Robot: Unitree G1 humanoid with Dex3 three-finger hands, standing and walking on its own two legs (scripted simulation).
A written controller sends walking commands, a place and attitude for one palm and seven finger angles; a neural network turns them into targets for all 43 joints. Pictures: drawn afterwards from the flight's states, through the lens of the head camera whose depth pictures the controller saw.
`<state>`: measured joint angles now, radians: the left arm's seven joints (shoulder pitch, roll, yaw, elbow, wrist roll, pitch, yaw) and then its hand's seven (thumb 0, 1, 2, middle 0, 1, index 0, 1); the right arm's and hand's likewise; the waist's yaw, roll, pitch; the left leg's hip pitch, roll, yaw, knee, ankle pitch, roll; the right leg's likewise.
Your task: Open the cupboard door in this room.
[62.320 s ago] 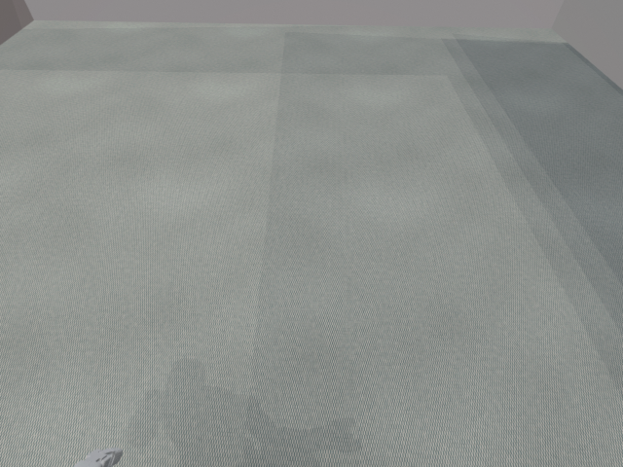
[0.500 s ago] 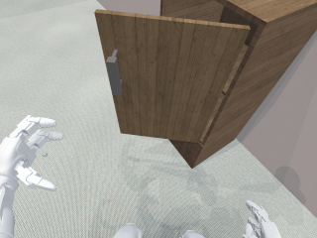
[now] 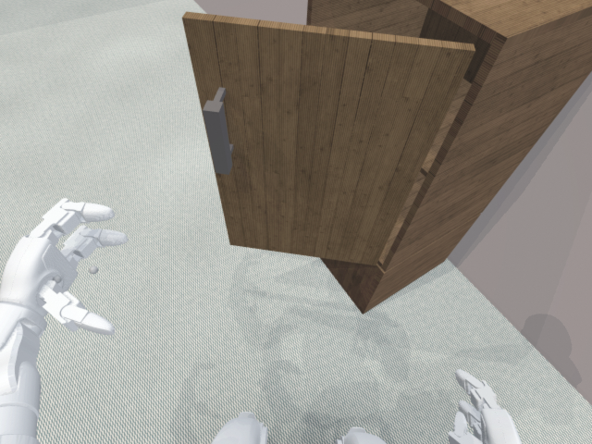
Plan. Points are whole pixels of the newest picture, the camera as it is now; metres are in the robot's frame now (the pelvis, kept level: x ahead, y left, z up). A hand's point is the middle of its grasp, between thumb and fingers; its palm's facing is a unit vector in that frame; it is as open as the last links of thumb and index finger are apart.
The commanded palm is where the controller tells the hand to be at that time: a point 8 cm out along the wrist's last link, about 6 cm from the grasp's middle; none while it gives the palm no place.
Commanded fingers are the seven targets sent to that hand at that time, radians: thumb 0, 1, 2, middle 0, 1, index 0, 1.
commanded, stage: move the hooked fingers beside the handle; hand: left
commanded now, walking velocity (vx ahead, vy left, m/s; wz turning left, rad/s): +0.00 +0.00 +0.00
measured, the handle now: (222, 131) +0.58 +0.16 +0.05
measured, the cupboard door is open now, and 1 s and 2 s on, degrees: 49 49 49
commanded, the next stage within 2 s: none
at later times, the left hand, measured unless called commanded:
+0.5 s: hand (129, 213) +0.40 +0.26 +0.06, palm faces -0.07 -1.00 -0.01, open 14.0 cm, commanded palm +0.39 +0.31 +0.07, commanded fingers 0.00 -0.50 0.30 -0.30 -1.20 -0.30 -1.20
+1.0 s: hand (151, 176) +0.47 +0.25 +0.06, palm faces -0.08 -1.00 -0.01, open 14.0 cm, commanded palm +0.46 +0.29 +0.06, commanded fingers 0.00 -0.50 0.30 -0.30 -1.20 -0.30 -1.20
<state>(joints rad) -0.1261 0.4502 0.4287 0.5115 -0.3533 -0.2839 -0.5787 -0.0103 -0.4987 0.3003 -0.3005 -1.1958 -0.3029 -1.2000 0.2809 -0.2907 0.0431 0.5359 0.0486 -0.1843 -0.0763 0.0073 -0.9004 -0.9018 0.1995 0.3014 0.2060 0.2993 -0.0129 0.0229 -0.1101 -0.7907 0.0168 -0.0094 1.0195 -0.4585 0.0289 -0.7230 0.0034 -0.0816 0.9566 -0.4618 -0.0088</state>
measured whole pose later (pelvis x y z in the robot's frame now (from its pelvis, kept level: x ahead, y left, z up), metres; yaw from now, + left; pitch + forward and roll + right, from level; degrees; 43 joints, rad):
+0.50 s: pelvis +0.00 +0.00 -0.01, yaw -2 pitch +17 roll -3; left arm -0.46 0.53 0.46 0.84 -0.27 -0.32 -0.56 -0.01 -0.50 0.30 -0.30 -1.20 -0.30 -1.20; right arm 0.34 -0.30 0.03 0.58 0.04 -0.08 -0.06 0.01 -0.90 -0.90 0.20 0.30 0.21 0.30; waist -0.07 0.01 -0.11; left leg -0.87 0.03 0.01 1.04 -0.47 0.03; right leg -0.81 0.02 -0.06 0.98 -0.46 -0.01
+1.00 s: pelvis +0.01 +0.01 -0.01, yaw -3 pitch +20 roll -4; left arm -0.73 0.61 0.47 1.09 -0.18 -0.36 -0.51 -0.01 -0.50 0.30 -0.30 -1.20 -0.30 -1.20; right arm 0.36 -0.29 0.04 0.60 0.03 0.02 -0.04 0.00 -0.90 -0.90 0.20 0.30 0.21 0.30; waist -0.12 0.01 -0.11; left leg -0.96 0.04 0.02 1.08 -0.48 0.04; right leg -0.90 0.02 -0.05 1.01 -0.47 0.00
